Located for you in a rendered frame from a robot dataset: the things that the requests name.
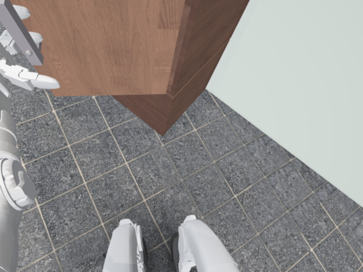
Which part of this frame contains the robot left forearm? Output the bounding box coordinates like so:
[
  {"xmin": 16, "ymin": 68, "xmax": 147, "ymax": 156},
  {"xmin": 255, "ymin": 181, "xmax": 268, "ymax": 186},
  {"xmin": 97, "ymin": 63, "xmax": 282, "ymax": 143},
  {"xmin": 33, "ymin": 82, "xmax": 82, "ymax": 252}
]
[{"xmin": 0, "ymin": 78, "xmax": 21, "ymax": 164}]

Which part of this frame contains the handle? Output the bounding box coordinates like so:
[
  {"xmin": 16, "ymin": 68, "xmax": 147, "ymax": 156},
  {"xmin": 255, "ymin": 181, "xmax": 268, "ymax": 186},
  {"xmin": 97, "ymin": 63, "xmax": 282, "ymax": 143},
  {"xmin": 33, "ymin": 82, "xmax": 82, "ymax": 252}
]
[{"xmin": 0, "ymin": 0, "xmax": 44, "ymax": 65}]

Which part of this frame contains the robot left hand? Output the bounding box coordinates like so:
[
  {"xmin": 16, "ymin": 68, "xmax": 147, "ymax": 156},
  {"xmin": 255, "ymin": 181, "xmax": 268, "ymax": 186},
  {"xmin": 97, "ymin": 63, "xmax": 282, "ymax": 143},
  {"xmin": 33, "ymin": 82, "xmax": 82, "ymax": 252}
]
[{"xmin": 0, "ymin": 5, "xmax": 60, "ymax": 91}]

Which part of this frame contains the right robot thigh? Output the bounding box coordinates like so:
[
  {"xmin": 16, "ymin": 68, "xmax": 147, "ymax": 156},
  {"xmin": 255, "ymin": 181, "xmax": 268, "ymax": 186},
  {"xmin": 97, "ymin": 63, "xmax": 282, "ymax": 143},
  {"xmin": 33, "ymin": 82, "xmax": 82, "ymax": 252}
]
[{"xmin": 178, "ymin": 219, "xmax": 240, "ymax": 272}]

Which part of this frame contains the robot left upper arm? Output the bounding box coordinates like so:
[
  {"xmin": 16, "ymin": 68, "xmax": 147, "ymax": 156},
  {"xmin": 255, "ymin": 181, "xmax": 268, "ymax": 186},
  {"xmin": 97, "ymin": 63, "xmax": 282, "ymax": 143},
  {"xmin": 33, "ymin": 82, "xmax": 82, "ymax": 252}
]
[{"xmin": 0, "ymin": 158, "xmax": 36, "ymax": 272}]

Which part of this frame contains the cupboard door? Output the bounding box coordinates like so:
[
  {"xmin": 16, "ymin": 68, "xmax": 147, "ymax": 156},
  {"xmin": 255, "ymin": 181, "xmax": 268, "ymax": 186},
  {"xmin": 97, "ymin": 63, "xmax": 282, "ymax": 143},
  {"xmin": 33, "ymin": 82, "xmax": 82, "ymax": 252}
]
[{"xmin": 10, "ymin": 0, "xmax": 185, "ymax": 96}]

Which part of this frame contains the left robot shin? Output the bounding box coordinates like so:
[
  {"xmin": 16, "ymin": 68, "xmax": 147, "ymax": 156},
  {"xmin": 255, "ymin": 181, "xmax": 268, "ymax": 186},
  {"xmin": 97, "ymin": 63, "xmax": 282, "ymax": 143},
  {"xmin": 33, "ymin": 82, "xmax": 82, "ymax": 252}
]
[{"xmin": 112, "ymin": 219, "xmax": 145, "ymax": 272}]

